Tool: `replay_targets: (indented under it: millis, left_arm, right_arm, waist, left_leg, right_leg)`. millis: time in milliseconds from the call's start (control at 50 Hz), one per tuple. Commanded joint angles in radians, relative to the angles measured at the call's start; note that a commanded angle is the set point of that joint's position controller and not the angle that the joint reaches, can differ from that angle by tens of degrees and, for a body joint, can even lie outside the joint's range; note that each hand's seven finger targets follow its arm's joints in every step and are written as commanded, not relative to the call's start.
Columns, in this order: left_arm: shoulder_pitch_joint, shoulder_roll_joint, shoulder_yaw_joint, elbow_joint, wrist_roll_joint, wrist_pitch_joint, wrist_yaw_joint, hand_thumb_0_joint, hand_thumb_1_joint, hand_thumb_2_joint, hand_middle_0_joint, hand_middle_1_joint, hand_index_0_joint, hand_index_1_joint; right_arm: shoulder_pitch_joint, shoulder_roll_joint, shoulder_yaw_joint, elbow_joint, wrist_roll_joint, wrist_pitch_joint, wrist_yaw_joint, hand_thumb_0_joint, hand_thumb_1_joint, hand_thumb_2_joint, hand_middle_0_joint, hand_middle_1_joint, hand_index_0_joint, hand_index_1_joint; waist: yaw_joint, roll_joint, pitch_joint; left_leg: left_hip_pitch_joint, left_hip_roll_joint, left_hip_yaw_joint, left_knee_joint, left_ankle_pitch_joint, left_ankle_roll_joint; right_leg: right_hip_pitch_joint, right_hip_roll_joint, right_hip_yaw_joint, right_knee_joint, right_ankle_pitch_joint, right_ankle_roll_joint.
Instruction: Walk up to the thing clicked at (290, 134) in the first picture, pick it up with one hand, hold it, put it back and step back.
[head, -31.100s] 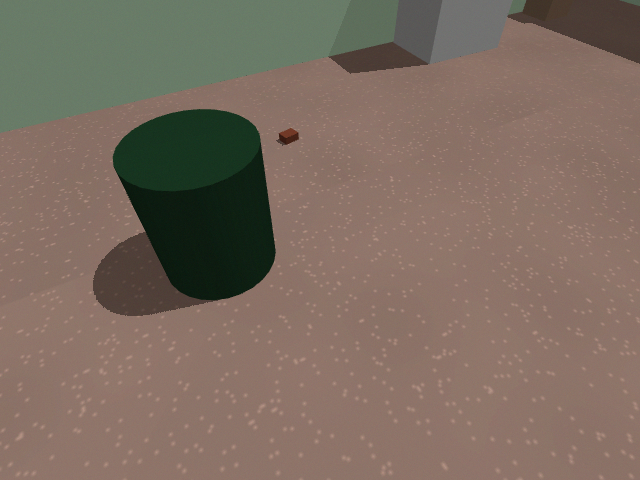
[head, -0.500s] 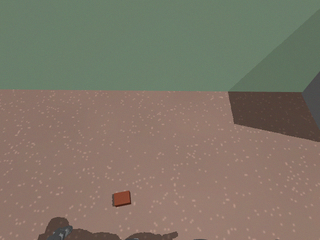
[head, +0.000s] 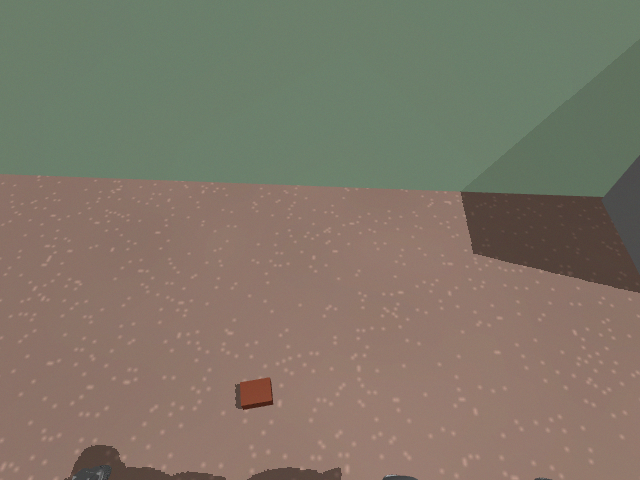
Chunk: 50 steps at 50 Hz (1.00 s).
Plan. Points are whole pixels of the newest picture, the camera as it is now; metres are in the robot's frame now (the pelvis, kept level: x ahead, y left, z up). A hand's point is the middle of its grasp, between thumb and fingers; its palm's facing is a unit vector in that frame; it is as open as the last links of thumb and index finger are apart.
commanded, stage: walk up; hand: left
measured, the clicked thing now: (256, 393) +0.43 +0.20 -0.74
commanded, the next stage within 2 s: stand in 1.12 s
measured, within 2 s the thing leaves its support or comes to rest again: neither
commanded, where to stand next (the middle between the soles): +0.04 -0.02 m, yaw -1 degrees
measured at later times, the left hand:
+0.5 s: hand out of the picture +0.06 +0.24 -0.13, palm faces -0.01 -0.94 -0.33, open 7.4 cm
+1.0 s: hand out of the picture +0.10 +0.24 -0.13, palm faces -0.05 -0.94 -0.33, open 7.4 cm
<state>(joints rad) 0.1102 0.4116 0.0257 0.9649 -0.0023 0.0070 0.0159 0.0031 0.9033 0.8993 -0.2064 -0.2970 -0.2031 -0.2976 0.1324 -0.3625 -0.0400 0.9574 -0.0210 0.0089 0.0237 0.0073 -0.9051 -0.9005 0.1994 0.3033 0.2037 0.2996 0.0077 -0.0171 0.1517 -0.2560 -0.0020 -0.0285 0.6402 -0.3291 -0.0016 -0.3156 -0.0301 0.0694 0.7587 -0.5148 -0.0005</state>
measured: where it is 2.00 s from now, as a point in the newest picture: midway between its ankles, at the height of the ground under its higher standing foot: outside the picture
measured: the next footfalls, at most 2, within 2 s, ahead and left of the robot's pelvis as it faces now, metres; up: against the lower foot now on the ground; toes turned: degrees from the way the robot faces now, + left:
none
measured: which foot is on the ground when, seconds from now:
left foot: down 0.00-1.00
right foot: down 0.00-1.00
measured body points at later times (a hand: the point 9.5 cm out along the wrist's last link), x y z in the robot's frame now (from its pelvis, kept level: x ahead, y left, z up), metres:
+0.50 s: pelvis -0.01 -0.01 +0.02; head +0.00 -0.02 +0.47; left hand +0.06 +0.29 -0.11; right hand +0.09 -0.31 -0.11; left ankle +0.01 +0.13 -0.72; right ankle +0.01 -0.15 -0.72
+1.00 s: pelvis +0.00 -0.01 +0.02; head +0.02 -0.01 +0.47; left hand +0.10 +0.28 -0.11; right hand +0.06 -0.32 -0.11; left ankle +0.01 +0.13 -0.72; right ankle +0.01 -0.15 -0.72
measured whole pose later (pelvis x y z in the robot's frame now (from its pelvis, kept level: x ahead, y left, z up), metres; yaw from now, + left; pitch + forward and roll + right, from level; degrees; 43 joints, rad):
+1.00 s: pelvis +0.00 -0.01 +0.02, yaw -2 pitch -2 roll +0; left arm 0.07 0.34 0.01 1.14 0.00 0.00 -0.01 0.00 0.90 0.90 -0.21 -0.30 -0.20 -0.30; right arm 0.10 -0.35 -0.01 1.14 -0.01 -0.01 0.01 0.01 -0.90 -0.90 0.20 0.30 0.20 0.30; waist -0.01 0.00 0.06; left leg -0.11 0.03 0.00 0.33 -0.17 -0.03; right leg -0.13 -0.01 0.05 0.34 -0.17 0.02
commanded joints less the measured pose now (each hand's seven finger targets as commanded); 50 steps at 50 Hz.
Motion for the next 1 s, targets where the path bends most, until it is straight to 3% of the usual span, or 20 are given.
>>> replay_targets:
  millis: [0,40,60,80,100,140,160,200,260,380,580,980]
  left_arm:
    - [0.051,0.174,0.051,-0.018,-0.006,-0.024,-0.002,0.0,0.9,0.9,-0.2,-0.3,-0.2,-0.3]
    - [0.047,0.17,0.052,-0.002,-0.003,-0.026,0.001,0.0,0.9,0.9,-0.2,-0.3,-0.2,-0.3]
    - [0.032,0.182,0.052,0.002,0.003,-0.028,0.002,0.0,0.9,0.9,-0.2,-0.3,-0.2,-0.3]
    - [0.003,0.186,0.044,-0.008,0.006,-0.031,0.0,0.0,0.9,0.9,-0.2,-0.3,-0.2,-0.3]
    - [-0.034,0.192,0.036,-0.007,0.004,-0.028,-0.007,0.0,0.9,0.9,-0.2,-0.3,-0.2,-0.3]
    - [-0.049,0.17,0.03,0.007,0.0,-0.021,-0.017,0.0,0.9,0.9,-0.2,-0.3,-0.2,-0.3]
    - [-0.028,0.164,0.029,0.024,0.001,-0.021,-0.019,0.0,0.9,0.9,-0.2,-0.3,-0.2,-0.3]
    - [-0.027,0.17,0.03,0.047,0.004,-0.028,-0.022,0.0,0.9,0.9,-0.2,-0.3,-0.2,-0.3]
    - [-0.038,0.168,0.03,0.069,0.004,-0.04,-0.022,0.0,0.9,0.9,-0.2,-0.3,-0.2,-0.3]
    - [-0.055,0.157,0.029,0.095,0.005,-0.046,-0.019,0.0,0.9,0.9,-0.2,-0.3,-0.2,-0.3]
    - [-0.065,0.147,0.028,0.12,0.006,-0.036,-0.018,0.0,0.9,0.9,-0.2,-0.3,-0.2,-0.3]
    - [-0.077,0.145,0.026,0.125,0.003,-0.028,-0.013,0.0,0.9,0.9,-0.2,-0.3,-0.2,-0.3]
  right_arm:
    - [-0.11,-0.261,-0.054,-0.087,0.008,-0.038,-0.027,0.0,-0.9,-0.9,0.2,0.3,0.2,0.3]
    - [-0.091,-0.246,-0.046,-0.069,0.017,-0.032,-0.027,0.0,-0.9,-0.9,0.2,0.3,0.2,0.3]
    - [-0.072,-0.226,-0.04,-0.062,0.022,-0.031,-0.027,0.0,-0.9,-0.9,0.2,0.3,0.2,0.3]
    - [-0.062,-0.211,-0.033,-0.058,0.024,-0.032,-0.028,0.0,-0.9,-0.9,0.2,0.3,0.2,0.3]
    - [-0.069,-0.207,-0.031,-0.044,0.025,-0.029,-0.028,0.0,-0.9,-0.9,0.2,0.3,0.2,0.3]
    - [-0.103,-0.227,-0.033,-0.024,0.013,-0.032,-0.027,0.0,-0.9,-0.9,0.2,0.3,0.2,0.3]
    - [-0.121,-0.231,-0.032,-0.021,0.013,-0.035,-0.026,0.0,-0.9,-0.9,0.2,0.3,0.2,0.3]
    - [-0.116,-0.214,-0.024,-0.007,0.015,-0.037,-0.023,0.0,-0.9,-0.9,0.2,0.3,0.2,0.3]
    - [-0.101,-0.2,-0.018,0.017,0.018,-0.042,-0.02,0.0,-0.9,-0.9,0.2,0.3,0.2,0.3]
    - [-0.085,-0.199,-0.018,0.062,0.02,-0.042,-0.019,0.0,-0.9,-0.9,0.2,0.3,0.2,0.3]
    - [-0.103,-0.201,-0.012,0.094,0.015,-0.042,-0.02,0.0,-0.9,-0.9,0.2,0.3,0.2,0.3]
    - [-0.079,-0.207,-0.014,0.116,0.019,-0.044,-0.029,0.0,-0.9,-0.9,0.2,0.3,0.2,0.3]
  waist:
    - [0.039,0.174,-0.182]
    - [0.027,0.174,-0.192]
    - [0.015,0.137,-0.203]
    - [-0.002,0.12,-0.207]
    - [-0.012,0.101,-0.165]
    - [0.003,0.098,-0.101]
    - [0.015,0.085,-0.106]
    - [0.01,0.045,-0.093]
    - [-0.002,0.019,-0.111]
    - [-0.013,-0.01,-0.178]
    - [-0.004,0.007,-0.148]
    - [-0.012,0.018,-0.197]
  left_leg:
    - [0.032,0.177,-0.135,-0.156,0.402,0.116]
    - [0.011,0.154,-0.125,-0.125,0.37,0.086]
    - [-0.005,0.14,-0.124,-0.14,0.315,0.069]
    - [0.004,0.127,-0.123,-0.186,0.225,0.055]
    - [0.019,0.106,-0.118,-0.257,0.043,0.046]
    - [0.011,0.133,-0.159,-0.324,-0.096,0.047]
    - [0.015,0.144,-0.163,-0.322,-0.082,0.054]
    - [0.019,0.127,-0.134,-0.327,-0.07,0.049]
    - [0.083,0.106,-0.092,-0.318,0.033,0.034]
    - [0.171,0.11,-0.062,-0.318,0.151,0.025]
    - [0.141,0.118,-0.06,-0.361,0.137,0.018]
    - [0.165,0.13,-0.045,-0.359,0.277,0.022]
  right_leg:
    - [0.114,0.006,-0.039,-0.16,0.208,-0.021]
    - [0.206,-0.012,-0.019,-0.275,0.373,-0.031]
    - [0.239,-0.038,0.03,-0.278,0.435,-0.047]
    - [0.223,-0.068,0.067,-0.292,0.417,-0.057]
    - [0.142,-0.069,0.074,-0.307,0.298,-0.056]
    - [0.099,-0.041,0.047,-0.336,0.174,-0.038]
    - [0.116,-0.042,0.04,-0.352,0.19,-0.039]
    - [0.12,-0.057,0.066,-0.397,0.219,-0.043]
    - [0.122,-0.081,0.088,-0.448,0.293,-0.039]
    - [0.142,-0.09,0.079,-0.485,0.36,-0.032]
    - [0.148,-0.083,0.065,-0.497,0.366,-0.021]
    - [0.212,-0.081,0.047,-0.465,0.503,-0.016]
